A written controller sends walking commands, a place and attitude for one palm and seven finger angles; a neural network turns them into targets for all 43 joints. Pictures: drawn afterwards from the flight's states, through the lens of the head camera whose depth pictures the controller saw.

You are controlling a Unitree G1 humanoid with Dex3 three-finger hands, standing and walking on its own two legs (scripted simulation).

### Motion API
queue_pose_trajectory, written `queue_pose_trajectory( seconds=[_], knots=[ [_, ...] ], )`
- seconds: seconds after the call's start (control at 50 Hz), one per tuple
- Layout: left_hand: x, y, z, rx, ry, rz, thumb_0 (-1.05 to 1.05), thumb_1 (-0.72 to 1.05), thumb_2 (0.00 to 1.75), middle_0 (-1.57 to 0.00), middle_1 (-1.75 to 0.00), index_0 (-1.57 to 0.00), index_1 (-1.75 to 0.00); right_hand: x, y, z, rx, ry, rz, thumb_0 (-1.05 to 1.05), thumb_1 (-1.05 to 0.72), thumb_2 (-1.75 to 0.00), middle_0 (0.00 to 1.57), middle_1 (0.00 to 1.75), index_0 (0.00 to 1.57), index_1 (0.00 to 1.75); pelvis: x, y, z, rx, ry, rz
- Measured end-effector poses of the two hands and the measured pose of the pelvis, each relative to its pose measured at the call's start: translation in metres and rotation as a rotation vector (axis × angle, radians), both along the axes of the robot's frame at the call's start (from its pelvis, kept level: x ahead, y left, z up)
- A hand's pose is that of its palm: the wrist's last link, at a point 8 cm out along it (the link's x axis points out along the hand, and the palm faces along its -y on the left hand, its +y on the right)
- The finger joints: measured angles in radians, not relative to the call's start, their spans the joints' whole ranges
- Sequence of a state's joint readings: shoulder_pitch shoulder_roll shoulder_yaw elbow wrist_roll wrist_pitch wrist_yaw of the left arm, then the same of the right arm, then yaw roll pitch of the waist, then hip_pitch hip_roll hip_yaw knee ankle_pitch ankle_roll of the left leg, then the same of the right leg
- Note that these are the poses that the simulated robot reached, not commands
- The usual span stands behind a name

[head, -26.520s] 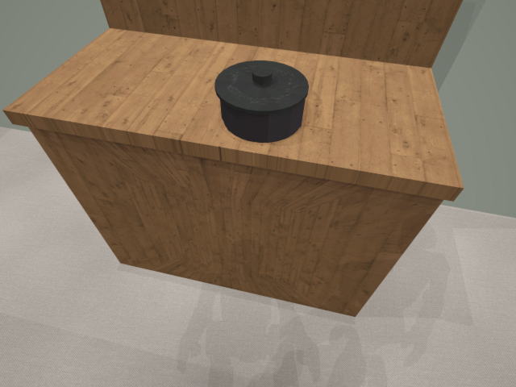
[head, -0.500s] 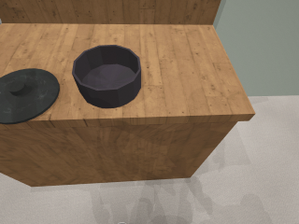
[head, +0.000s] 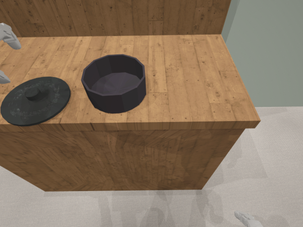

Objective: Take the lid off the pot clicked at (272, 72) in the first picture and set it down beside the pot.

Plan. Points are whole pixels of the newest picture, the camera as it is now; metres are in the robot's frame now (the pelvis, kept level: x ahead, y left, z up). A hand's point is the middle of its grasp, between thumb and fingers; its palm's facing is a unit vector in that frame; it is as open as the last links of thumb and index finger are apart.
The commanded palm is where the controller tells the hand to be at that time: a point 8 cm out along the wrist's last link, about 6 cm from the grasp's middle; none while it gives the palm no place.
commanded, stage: draw the hand back to the body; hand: left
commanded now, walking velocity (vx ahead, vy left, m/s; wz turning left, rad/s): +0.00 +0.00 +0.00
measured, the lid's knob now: (33, 94) +0.48 +0.35 +0.08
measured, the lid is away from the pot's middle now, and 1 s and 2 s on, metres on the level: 0.25 0.25 0.25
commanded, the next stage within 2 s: step back with the hand held close in 1.78 s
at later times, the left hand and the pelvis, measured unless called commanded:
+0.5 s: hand (5, 47) +0.39 +0.26 +0.29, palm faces +0.51 -0.83 -0.23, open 10.1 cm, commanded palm +0.33 +0.29 +0.29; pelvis +0.02 -0.03 +0.01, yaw -3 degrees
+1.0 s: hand out of the picture +0.30 +0.23 +0.28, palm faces +0.51 -0.83 -0.23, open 7.8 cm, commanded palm +0.25 +0.27 +0.28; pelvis +0.02 -0.04 +0.01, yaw -2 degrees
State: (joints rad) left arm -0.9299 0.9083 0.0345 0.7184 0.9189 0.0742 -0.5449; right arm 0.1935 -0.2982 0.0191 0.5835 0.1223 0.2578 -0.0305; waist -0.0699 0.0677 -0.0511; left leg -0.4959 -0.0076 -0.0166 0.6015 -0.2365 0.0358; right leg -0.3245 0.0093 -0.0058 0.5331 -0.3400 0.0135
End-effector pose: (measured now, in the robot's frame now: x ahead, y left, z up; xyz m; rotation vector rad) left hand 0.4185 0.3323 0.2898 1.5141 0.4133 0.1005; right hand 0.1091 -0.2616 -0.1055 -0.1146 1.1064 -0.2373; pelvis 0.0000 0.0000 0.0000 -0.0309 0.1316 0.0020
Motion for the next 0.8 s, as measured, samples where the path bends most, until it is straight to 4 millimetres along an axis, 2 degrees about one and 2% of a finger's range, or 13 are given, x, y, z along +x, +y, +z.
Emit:
queue_pose_trajectory(
  seconds=[0.02,0.06,0.14,0.2,0.26,0.42,0.56,0.68,0.8],
  knots=[
    [-0.005,0.001,-0.001,0.005,0.005,0.008,0.0,-0.09,0.82,-0.45,-0.71,-0.44,-0.71,0.005,0.001,0.001,0.001,-0.011,0.012,0.0,-0.9,-0.9,0.2,0.3,0.2,0.3,-0.001,-0.001,0.0,0.0,-0.006,0.004],
    [-0.013,-0.003,0.001,-0.293,-0.18,-0.065,0.0,-0.1,0.82,-0.45,-0.71,-0.45,-0.71,0.014,0.004,0.006,-0.012,-0.058,0.053,0.01,-0.9,-0.9,0.2,0.3,0.2,0.3,-0.004,-0.002,0.001,0.001,-0.034,0.006],
    [-0.025,-0.02,0.001,-0.715,-0.56,-0.164,0.0,-0.1,0.82,-0.45,-0.71,-0.45,-0.71,0.027,0.013,0.017,-0.031,-0.131,0.127,0.01,-0.9,-0.9,0.2,0.3,0.2,0.3,-0.004,-0.008,0.005,0.008,-0.075,-0.002],
    [-0.031,-0.023,-0.003,-0.906,-0.751,-0.143,0.0,-0.09,0.82,-0.45,-0.71,-0.45,-0.7,0.032,0.013,0.025,-0.038,-0.177,0.132,0.01,-0.9,-0.9,0.2,0.3,0.2,0.3,0.0,-0.015,0.008,0.011,-0.093,-0.016],
    [-0.036,-0.025,-0.007,-1.005,-0.865,-0.108,0.0,-0.07,0.82,-0.44,-0.7,-0.44,-0.69,0.033,0.008,0.031,-0.049,-0.21,0.124,0.01,-0.9,-0.9,0.2,0.3,0.21,0.3,0.004,-0.02,0.01,0.01,-0.109,-0.025],
    [-0.059,-0.036,0.005,-1.02,-1.016,-0.116,0.0,0.07,0.84,-0.41,-0.64,-0.4,-0.63,0.033,-0.019,0.027,-0.063,-0.234,0.091,0.01,-0.9,-0.9,0.2,0.3,0.21,0.3,0.017,-0.028,0.013,0.019,-0.128,-0.047],
    [-0.084,-0.042,-0.003,-1.005,-1.026,-0.108,0.0,0.23,0.85,-0.36,-0.57,-0.36,-0.57,0.037,-0.037,0.023,-0.073,-0.217,0.093,0.01,-0.9,-0.9,0.2,0.3,0.2,0.3,0.023,-0.037,0.013,0.027,-0.141,-0.044],
    [-0.102,-0.047,-0.008,-0.993,-1.045,-0.11,0.0,0.37,0.86,-0.33,-0.51,-0.33,-0.51,0.054,-0.039,0.028,-0.078,-0.26,0.112,0.01,-0.9,-0.9,0.2,0.3,0.2,0.3,0.022,-0.043,0.013,0.029,-0.152,-0.041],
    [-0.123,-0.056,-0.006,-0.992,-1.066,-0.144,0.01,0.52,0.87,-0.3,-0.45,-0.29,-0.45,0.074,-0.03,0.035,-0.059,-0.332,0.138,0.01,-0.9,-0.9,0.2,0.3,0.2,0.3,0.022,-0.044,0.014,0.03,-0.162,-0.039]
  ],
)
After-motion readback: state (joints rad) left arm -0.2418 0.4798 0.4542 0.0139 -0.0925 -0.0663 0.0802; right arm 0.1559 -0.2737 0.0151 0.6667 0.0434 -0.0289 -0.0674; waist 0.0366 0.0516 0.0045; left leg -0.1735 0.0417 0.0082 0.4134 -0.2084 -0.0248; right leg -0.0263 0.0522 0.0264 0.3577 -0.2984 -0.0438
